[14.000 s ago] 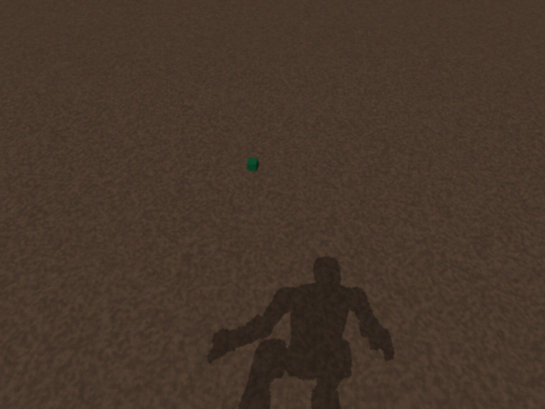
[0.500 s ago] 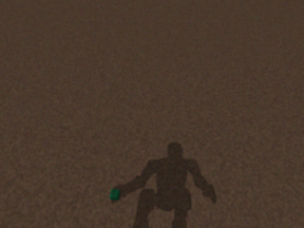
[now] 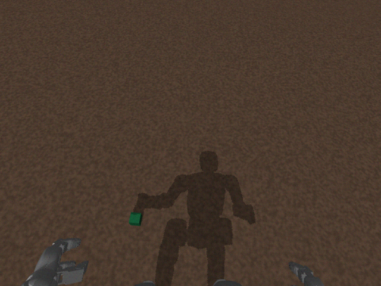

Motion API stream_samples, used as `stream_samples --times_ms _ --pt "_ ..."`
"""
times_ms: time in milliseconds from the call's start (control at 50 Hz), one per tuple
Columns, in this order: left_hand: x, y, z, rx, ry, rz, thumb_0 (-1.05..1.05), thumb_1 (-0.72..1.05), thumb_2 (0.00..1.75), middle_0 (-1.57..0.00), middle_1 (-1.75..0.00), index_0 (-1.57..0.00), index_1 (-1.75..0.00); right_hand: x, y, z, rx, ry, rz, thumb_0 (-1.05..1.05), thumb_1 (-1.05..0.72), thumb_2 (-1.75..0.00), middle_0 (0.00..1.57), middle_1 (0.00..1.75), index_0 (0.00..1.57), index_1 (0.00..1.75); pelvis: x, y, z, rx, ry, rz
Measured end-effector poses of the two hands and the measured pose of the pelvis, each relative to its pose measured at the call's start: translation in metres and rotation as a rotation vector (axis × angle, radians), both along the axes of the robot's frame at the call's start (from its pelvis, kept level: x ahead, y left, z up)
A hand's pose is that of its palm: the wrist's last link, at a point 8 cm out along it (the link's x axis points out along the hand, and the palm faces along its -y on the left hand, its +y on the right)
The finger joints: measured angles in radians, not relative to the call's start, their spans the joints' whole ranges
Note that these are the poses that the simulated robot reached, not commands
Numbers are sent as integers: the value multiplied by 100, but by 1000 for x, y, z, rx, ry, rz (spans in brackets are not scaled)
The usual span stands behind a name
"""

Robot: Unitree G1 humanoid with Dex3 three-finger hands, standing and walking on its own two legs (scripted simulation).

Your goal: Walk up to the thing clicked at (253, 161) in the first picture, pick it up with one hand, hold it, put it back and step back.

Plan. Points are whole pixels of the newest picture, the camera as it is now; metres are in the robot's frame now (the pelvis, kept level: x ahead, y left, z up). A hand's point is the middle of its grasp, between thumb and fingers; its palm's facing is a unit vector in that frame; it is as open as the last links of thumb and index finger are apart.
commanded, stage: rise first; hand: left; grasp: from above
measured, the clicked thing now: (135, 219) +0.45 +0.23 -0.73
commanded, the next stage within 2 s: none
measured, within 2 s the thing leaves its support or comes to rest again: neither
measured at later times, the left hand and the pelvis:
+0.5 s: hand out of the picture +0.14 +0.26 -0.20, palm faces -0.15 -0.89 -0.43, open 13.1 cm; pelvis +0.00 +0.01 -0.07, yaw +0 degrees
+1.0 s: hand (92, 264) +0.21 +0.28 -0.35, palm faces -0.44 -0.62 -0.65, open 13.4 cm; pelvis -0.04 +0.00 -0.21, yaw +0 degrees
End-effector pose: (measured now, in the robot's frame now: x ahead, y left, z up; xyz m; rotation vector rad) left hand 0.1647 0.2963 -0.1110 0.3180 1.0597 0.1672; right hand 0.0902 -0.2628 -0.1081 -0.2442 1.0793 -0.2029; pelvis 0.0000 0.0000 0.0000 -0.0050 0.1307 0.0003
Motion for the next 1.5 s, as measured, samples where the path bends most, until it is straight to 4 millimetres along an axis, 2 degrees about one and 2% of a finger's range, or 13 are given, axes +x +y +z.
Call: stream_samples --times_ms 60,160,280,380,500,680,760,840,1040,1140,1220,1340,1500 --pt "1 0 -2 23 25 -30 0 27 81 -26 -74 -27 -72 -1 5 -3 15 -19 -12 1 -92 -91 20 30 20 30 2 2 -4 -5 14 -1" --pt "-11 3 -15 53 100 -40 0 -5 79 -29 -80 -30 -79 11 10 -10 20 -77 4 1 -92 -91 21 30 20 30 3 6 -16 -12 52 -1" --pt "-24 5 -39 60 93 -45 0 -25 78 -30 -84 -31 -83 35 12 -22 -8 -153 52 1 -92 -91 21 30 20 30 0 7 -39 -16 114 2" --pt "-26 7 -50 83 63 -83 0 -32 79 -30 -86 -30 -86 55 14 -33 -26 -200 79 1 -91 -91 21 30 20 30 0 7 -57 -21 148 5" --pt "-27 8 -53 105 69 -116 -1 -37 81 -28 -89 -28 -89 73 22 -40 -20 -253 103 1 -92 -91 21 30 20 30 2 8 -67 -28 179 10" --pt "-27 9 -71 140 78 -159 -1 -38 82 -24 -92 -24 -91 81 26 -56 -14 -298 128 1 -89 -90 21 30 20 30 -2 8 -89 -33 227 11" --pt "-21 13 -88 175 73 -218 -1 -37 81 -23 -94 -23 -93 78 24 -72 -18 -296 149 1 -88 -90 21 30 20 30 -8 7 -105 -33 260 13" --pt "-6 20 -119 232 56 -313 -1 -37 82 -20 -95 -21 -94 73 16 -103 -29 -284 172 1 -85 -89 21 30 20 30 -18 6 -133 -30 315 13" --pt "65 17 -205 411 -112 -631 -1 -38 88 -14 -99 -14 -98 43 -6 -220 -39 -163 166 1 -80 -88 21 30 20 30 -47 2 -230 -27 436 3" --pt "94 18 -243 507 -139 -707 -1 -39 89 -14 -100 -15 -99 12 -10 -278 -14 -64 147 1 -83 -89 20 30 20 30 -63 0 -272 -30 465 -2" --pt "113 19 -270 553 -143 -780 -1 -38 87 -16 -99 -17 -98 -20 -10 -315 0 22 132 1 -86 -89 20 30 20 30 -75 -1 -301 -35 474 -8" --pt "136 20 -299 595 -177 -875 -1 -38 88 -15 -100 -17 -98 -68 -10 -346 -9 138 97 1 -87 -89 21 30 20 30 -88 -1 -334 -50 467 -20" --pt "161 16 -333 623 -237 -1000 0 -41 94 -9 -100 -11 -98 -112 -13 -362 -49 254 60 1 -84 -89 20 30 20 30 -92 6 -363 -80 461 -37"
